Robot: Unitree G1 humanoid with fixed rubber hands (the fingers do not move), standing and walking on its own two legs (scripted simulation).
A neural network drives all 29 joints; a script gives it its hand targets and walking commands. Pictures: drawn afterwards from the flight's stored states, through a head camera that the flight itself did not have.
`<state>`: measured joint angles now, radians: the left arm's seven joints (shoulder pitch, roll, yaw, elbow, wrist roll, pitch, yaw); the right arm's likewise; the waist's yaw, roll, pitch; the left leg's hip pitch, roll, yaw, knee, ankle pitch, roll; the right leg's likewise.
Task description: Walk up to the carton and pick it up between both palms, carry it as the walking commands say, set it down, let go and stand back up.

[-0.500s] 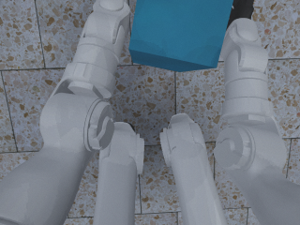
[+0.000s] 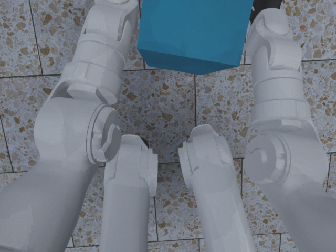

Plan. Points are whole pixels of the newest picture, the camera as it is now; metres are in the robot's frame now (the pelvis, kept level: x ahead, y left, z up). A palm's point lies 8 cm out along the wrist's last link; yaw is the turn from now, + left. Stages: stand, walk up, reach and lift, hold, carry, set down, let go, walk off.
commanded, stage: set down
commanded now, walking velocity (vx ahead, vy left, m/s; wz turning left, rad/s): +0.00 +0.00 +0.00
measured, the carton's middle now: out of the picture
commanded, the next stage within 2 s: none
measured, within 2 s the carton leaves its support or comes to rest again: rests again in 0.26 s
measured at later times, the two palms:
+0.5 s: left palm out of the picture +0.57 +0.05 -0.18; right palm (257, 16) +0.51 -0.19 -0.18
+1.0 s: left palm out of the picture +0.57 +0.05 -0.18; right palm (255, 22) +0.51 -0.19 -0.18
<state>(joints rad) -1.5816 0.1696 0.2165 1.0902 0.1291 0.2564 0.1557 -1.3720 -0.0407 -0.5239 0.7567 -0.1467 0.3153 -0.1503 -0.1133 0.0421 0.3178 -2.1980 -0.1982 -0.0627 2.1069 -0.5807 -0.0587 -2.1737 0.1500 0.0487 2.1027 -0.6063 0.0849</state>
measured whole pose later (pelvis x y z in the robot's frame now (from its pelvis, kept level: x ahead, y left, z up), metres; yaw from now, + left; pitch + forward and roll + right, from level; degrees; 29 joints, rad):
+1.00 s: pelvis -0.01 +0.01 -0.02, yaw -1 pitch +32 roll -3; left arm -1.64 0.22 0.20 1.15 0.10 0.22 0.10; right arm -1.42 -0.08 -0.53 0.82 -0.14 0.25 -0.07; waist -0.12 0.04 0.49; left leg -2.15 -0.17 -0.03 2.20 -0.60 -0.02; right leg -2.12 0.12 0.03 2.18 -0.62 0.09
